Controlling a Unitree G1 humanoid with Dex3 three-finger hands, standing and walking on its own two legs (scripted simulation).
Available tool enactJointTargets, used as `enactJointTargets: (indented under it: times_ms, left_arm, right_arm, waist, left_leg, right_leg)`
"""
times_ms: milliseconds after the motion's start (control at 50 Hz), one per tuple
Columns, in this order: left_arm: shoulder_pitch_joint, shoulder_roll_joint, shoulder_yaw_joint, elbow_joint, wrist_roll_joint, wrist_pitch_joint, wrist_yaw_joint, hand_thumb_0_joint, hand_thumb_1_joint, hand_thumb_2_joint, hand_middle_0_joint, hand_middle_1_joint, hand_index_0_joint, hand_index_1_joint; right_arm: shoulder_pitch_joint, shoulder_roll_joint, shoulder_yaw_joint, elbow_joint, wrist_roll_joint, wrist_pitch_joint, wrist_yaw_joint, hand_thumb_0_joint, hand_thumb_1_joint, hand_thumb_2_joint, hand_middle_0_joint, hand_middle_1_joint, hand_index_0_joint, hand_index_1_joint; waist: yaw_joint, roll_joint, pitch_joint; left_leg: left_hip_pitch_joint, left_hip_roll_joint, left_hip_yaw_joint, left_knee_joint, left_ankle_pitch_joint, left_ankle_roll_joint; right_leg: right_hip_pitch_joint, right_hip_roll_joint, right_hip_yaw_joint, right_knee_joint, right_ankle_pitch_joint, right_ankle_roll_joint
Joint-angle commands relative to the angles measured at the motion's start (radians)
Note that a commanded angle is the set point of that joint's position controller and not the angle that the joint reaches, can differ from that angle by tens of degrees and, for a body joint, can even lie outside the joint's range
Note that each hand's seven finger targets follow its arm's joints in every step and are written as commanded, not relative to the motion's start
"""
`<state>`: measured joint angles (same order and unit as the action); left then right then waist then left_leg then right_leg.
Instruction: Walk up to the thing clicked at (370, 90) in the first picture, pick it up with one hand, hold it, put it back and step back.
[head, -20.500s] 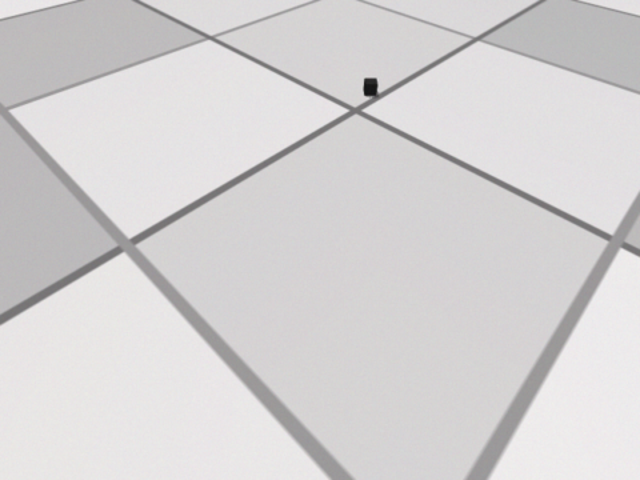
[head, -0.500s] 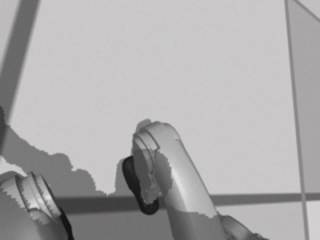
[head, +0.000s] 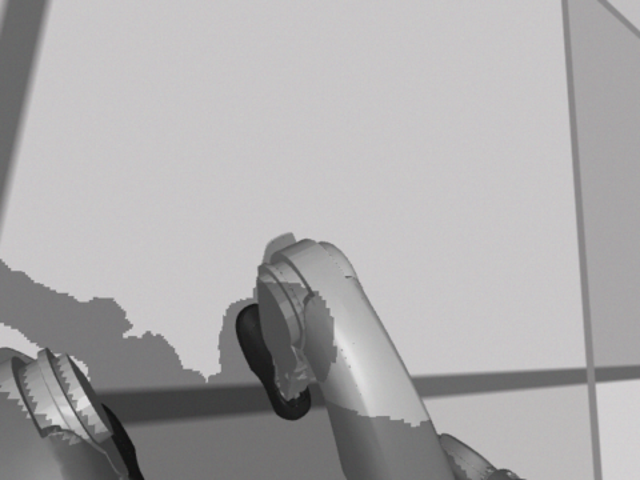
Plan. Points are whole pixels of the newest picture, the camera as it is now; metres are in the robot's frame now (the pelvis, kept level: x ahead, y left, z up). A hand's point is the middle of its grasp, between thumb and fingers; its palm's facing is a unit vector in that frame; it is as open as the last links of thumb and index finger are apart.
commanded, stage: close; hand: left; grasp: from above
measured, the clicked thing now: out of the picture +0.48 +0.29 -0.27
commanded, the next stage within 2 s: settle in 1.08 s
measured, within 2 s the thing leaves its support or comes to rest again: leaves its support in 1.50 s
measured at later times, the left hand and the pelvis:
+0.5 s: hand out of the picture +0.46 +0.30 -0.24, palm faces -0.40 -0.20 -0.89, open 11.1 cm; pelvis -0.01 +0.00 +0.01, yaw +0 degrees
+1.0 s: hand out of the picture +0.47 +0.30 -0.24, palm faces -0.39 -0.19 -0.90, open 10.9 cm; pelvis -0.01 +0.00 +0.01, yaw -1 degrees
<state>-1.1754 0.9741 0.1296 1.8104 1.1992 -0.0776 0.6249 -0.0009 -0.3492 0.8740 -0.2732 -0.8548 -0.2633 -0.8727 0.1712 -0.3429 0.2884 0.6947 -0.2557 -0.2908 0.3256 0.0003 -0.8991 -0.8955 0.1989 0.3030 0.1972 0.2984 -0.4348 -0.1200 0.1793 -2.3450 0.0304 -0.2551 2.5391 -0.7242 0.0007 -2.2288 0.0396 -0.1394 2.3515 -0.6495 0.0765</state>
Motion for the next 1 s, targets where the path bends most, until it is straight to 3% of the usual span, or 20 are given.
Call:
enactJointTargets:
  times_ms: [0, 200, 240, 260, 360, 400, 500, 540, 620, 660, 740, 760, 840, 980]
  left_arm:
    - [-0.255, 0.154, -0.015, -0.062, 0.011, -0.009, 0.061, 0.0, -0.226, 0.824, -0.34, -0.79, -0.328, -0.802]
    - [-0.275, 0.2, -0.007, -0.067, -0.004, -0.003, 0.07, 0.0, -0.112, 0.781, -0.412, -0.785, -0.409, -0.788]
    - [-0.27, 0.186, -0.023, -0.074, -0.007, -0.003, 0.059, 0.0, -0.088, 0.756, -0.432, -0.763, -0.43, -0.766]
    - [-0.273, 0.211, -0.007, -0.071, -0.004, -0.002, 0.063, 0.0, -0.086, 0.772, -0.439, -0.762, -0.433, -0.768]
    - [-0.28, 0.176, -0.038, -0.085, -0.015, -0.006, 0.056, 0.0, -0.014, 0.748, -0.488, -0.749, -0.486, -0.752]
    - [-0.285, 0.208, -0.028, -0.086, -0.013, -0.009, 0.063, 0.0, 0.013, 0.764, -0.511, -0.752, -0.507, -0.756]
    - [-0.27, 0.186, -0.04, -0.083, -0.016, -0.01, 0.065, 0.0, 0.081, 0.71, -0.557, -0.716, -0.558, -0.715]
    - [-0.272, 0.212, -0.03, -0.091, -0.012, -0.01, 0.07, 0.0, 0.094, 0.7, -0.567, -0.713, -0.568, -0.711]
    - [-0.259, 0.178, -0.037, -0.072, -0.015, -0.008, 0.064, 0.0, 0.152, 0.763, -0.62, -0.719, -0.613, -0.726]
    - [-0.257, 0.192, -0.035, -0.079, -0.016, -0.009, 0.064, 0.0, 0.191, 0.799, -0.651, -0.746, -0.643, -0.754]
    - [-0.264, 0.185, -0.039, -0.072, -0.018, -0.007, 0.065, 0.0, 0.238, 0.788, -0.685, -0.731, -0.677, -0.739]
    - [-0.256, 0.18, -0.04, -0.065, -0.017, -0.006, 0.065, 0.0, 0.248, 0.788, -0.691, -0.735, -0.685, -0.741]
    - [-0.272, 0.194, -0.042, -0.088, -0.028, -0.002, 0.061, 0.0, 0.305, 0.822, -0.737, -0.748, -0.728, -0.758]
    - [-0.228, 0.178, -0.037, -0.058, -0.025, 0.005, 0.061, 0.0, 0.347, 0.869, -0.763, -0.777, -0.753, -0.787]
  right_arm:
    - [0.211, -0.336, -0.082, 0.017, 0.004, 0.002, -0.001, 0.0, -0.889, -0.899, 0.199, 0.3, 0.2, 0.3]
    - [0.194, -0.362, -0.076, -0.012, 0.007, -0.007, -0.015, 0.0, -0.891, -0.901, 0.199, 0.3, 0.199, 0.3]
    - [0.187, -0.361, -0.08, -0.019, 0.007, -0.009, -0.014, 0.0, -0.892, -0.901, 0.199, 0.3, 0.199, 0.3]
    - [0.205, -0.363, -0.077, -0.017, 0.007, -0.005, -0.019, 0.0, -0.891, -0.901, 0.199, 0.3, 0.199, 0.3]
    - [0.198, -0.354, -0.067, -0.024, 0.006, -0.008, -0.017, 0.0, -0.893, -0.901, 0.199, 0.3, 0.199, 0.3]
    - [0.205, -0.366, -0.069, -0.023, 0.011, -0.005, -0.025, 0.0, -0.892, -0.901, 0.199, 0.3, 0.199, 0.3]
    - [0.194, -0.351, -0.064, -0.023, 0.009, -0.007, -0.025, 0.0, -0.892, -0.901, 0.199, 0.3, 0.199, 0.3]
    - [0.201, -0.36, -0.064, -0.024, 0.009, -0.003, -0.027, 0.0, -0.893, -0.902, 0.199, 0.3, 0.199, 0.3]
    - [0.197, -0.352, -0.063, -0.023, 0.011, -0.005, -0.025, 0.0, -0.892, -0.901, 0.199, 0.3, 0.199, 0.3]
    - [0.203, -0.362, -0.065, -0.028, 0.007, -0.005, -0.025, 0.0, -0.892, -0.901, 0.199, 0.3, 0.199, 0.3]
    - [0.201, -0.358, -0.063, -0.024, 0.01, -0.005, -0.024, 0.0, -0.892, -0.902, 0.199, 0.3, 0.199, 0.3]
    - [0.212, -0.359, -0.061, -0.031, 0.005, -0.005, -0.023, 0.0, -0.892, -0.901, 0.199, 0.3, 0.199, 0.3]
    - [0.201, -0.362, -0.068, -0.026, 0.012, -0.005, -0.028, 0.0, -0.893, -0.902, 0.199, 0.3, 0.199, 0.3]
    - [0.22, -0.354, -0.068, -0.028, 0.011, 0.007, -0.031, 0.0, -0.893, -0.901, 0.199, 0.3, 0.199, 0.3]
  waist:
    - [-0.075, 0.535, -0.603]
    - [-0.078, 0.517, -0.575]
    - [-0.081, 0.501, -0.567]
    - [-0.079, 0.494, -0.598]
    - [-0.092, 0.495, -0.582]
    - [-0.086, 0.485, -0.595]
    - [-0.083, 0.507, -0.578]
    - [-0.079, 0.507, -0.597]
    - [-0.085, 0.498, -0.563]
    - [-0.087, 0.49, -0.579]
    - [-0.083, 0.499, -0.568]
    - [-0.095, 0.5, -0.571]
    - [-0.084, 0.5, -0.561]
    - [-0.077, 0.486, -0.596]
  left_leg:
    - [0.487, 0.017, 0.103, -0.27, 0.247, -0.003]
    - [0.467, 0.018, 0.096, -0.293, 0.169, 0.0]
    - [0.456, 0.018, 0.098, -0.287, 0.153, 0.004]
    - [0.466, 0.019, 0.098, -0.289, 0.171, 0.004]
    - [0.471, 0.021, 0.095, -0.28, 0.177, 0.005]
    - [0.463, 0.021, 0.094, -0.287, 0.179, 0.005]
    - [0.476, 0.022, 0.095, -0.291, 0.173, -0.002]
    - [0.474, 0.024, 0.096, -0.296, 0.185, 0.0]
    - [0.469, 0.022, 0.087, -0.297, 0.174, -0.002]
    - [0.472, 0.023, 0.093, -0.293, 0.181, 0.0]
    - [0.472, 0.024, 0.085, -0.302, 0.176, -0.002]
    - [0.477, 0.023, 0.088, -0.3, 0.182, 0.0]
    - [0.47, 0.023, 0.093, -0.307, 0.144, -0.002]
    - [0.46, 0.021, 0.098, -0.302, 0.181, 0.001]
  right_leg:
    - [0.353, 0.04, -0.142, -0.18, 0.279, -0.093]
    - [0.348, 0.039, -0.14, -0.207, 0.221, -0.089]
    - [0.35, 0.041, -0.136, -0.212, 0.21, -0.087]
    - [0.372, 0.043, -0.136, -0.222, 0.224, -0.086]
    - [0.366, 0.04, -0.138, -0.217, 0.235, -0.083]
    - [0.381, 0.044, -0.137, -0.227, 0.236, -0.084]
    - [0.372, 0.043, -0.138, -0.217, 0.232, -0.087]
    - [0.394, 0.05, -0.136, -0.226, 0.243, -0.088]
    - [0.358, 0.039, -0.144, -0.214, 0.232, -0.087]
    - [0.379, 0.046, -0.141, -0.228, 0.24, -0.086]
    - [0.363, 0.041, -0.143, -0.222, 0.231, -0.088]
    - [0.376, 0.044, -0.143, -0.227, 0.242, -0.086]
    - [0.362, 0.041, -0.136, -0.235, 0.208, -0.087]
    - [0.404, 0.047, -0.133, -0.24, 0.238, -0.088]
